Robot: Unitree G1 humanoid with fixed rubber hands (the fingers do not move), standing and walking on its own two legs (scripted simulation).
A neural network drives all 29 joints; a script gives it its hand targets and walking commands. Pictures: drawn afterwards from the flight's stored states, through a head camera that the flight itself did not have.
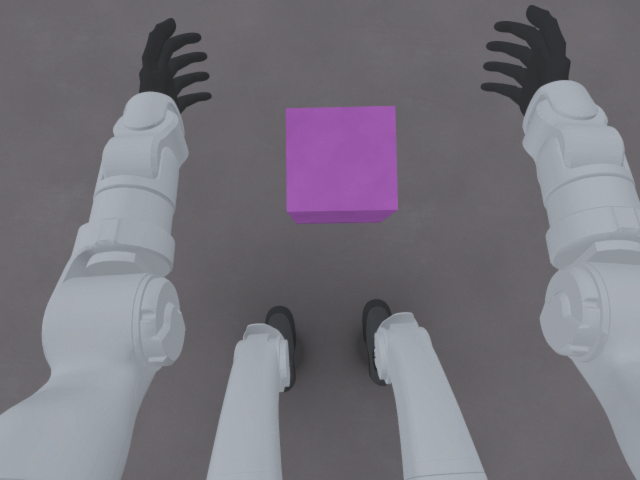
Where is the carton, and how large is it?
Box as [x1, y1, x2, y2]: [286, 106, 397, 223]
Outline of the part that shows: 394,106 286,108 287,212 297,223 379,222 397,209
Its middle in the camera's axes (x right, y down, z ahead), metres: +0.05 -0.14 +0.86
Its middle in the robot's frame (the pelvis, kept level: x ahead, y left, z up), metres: +0.53 -0.04 -0.53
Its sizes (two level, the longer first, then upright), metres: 0.210 0.200 0.250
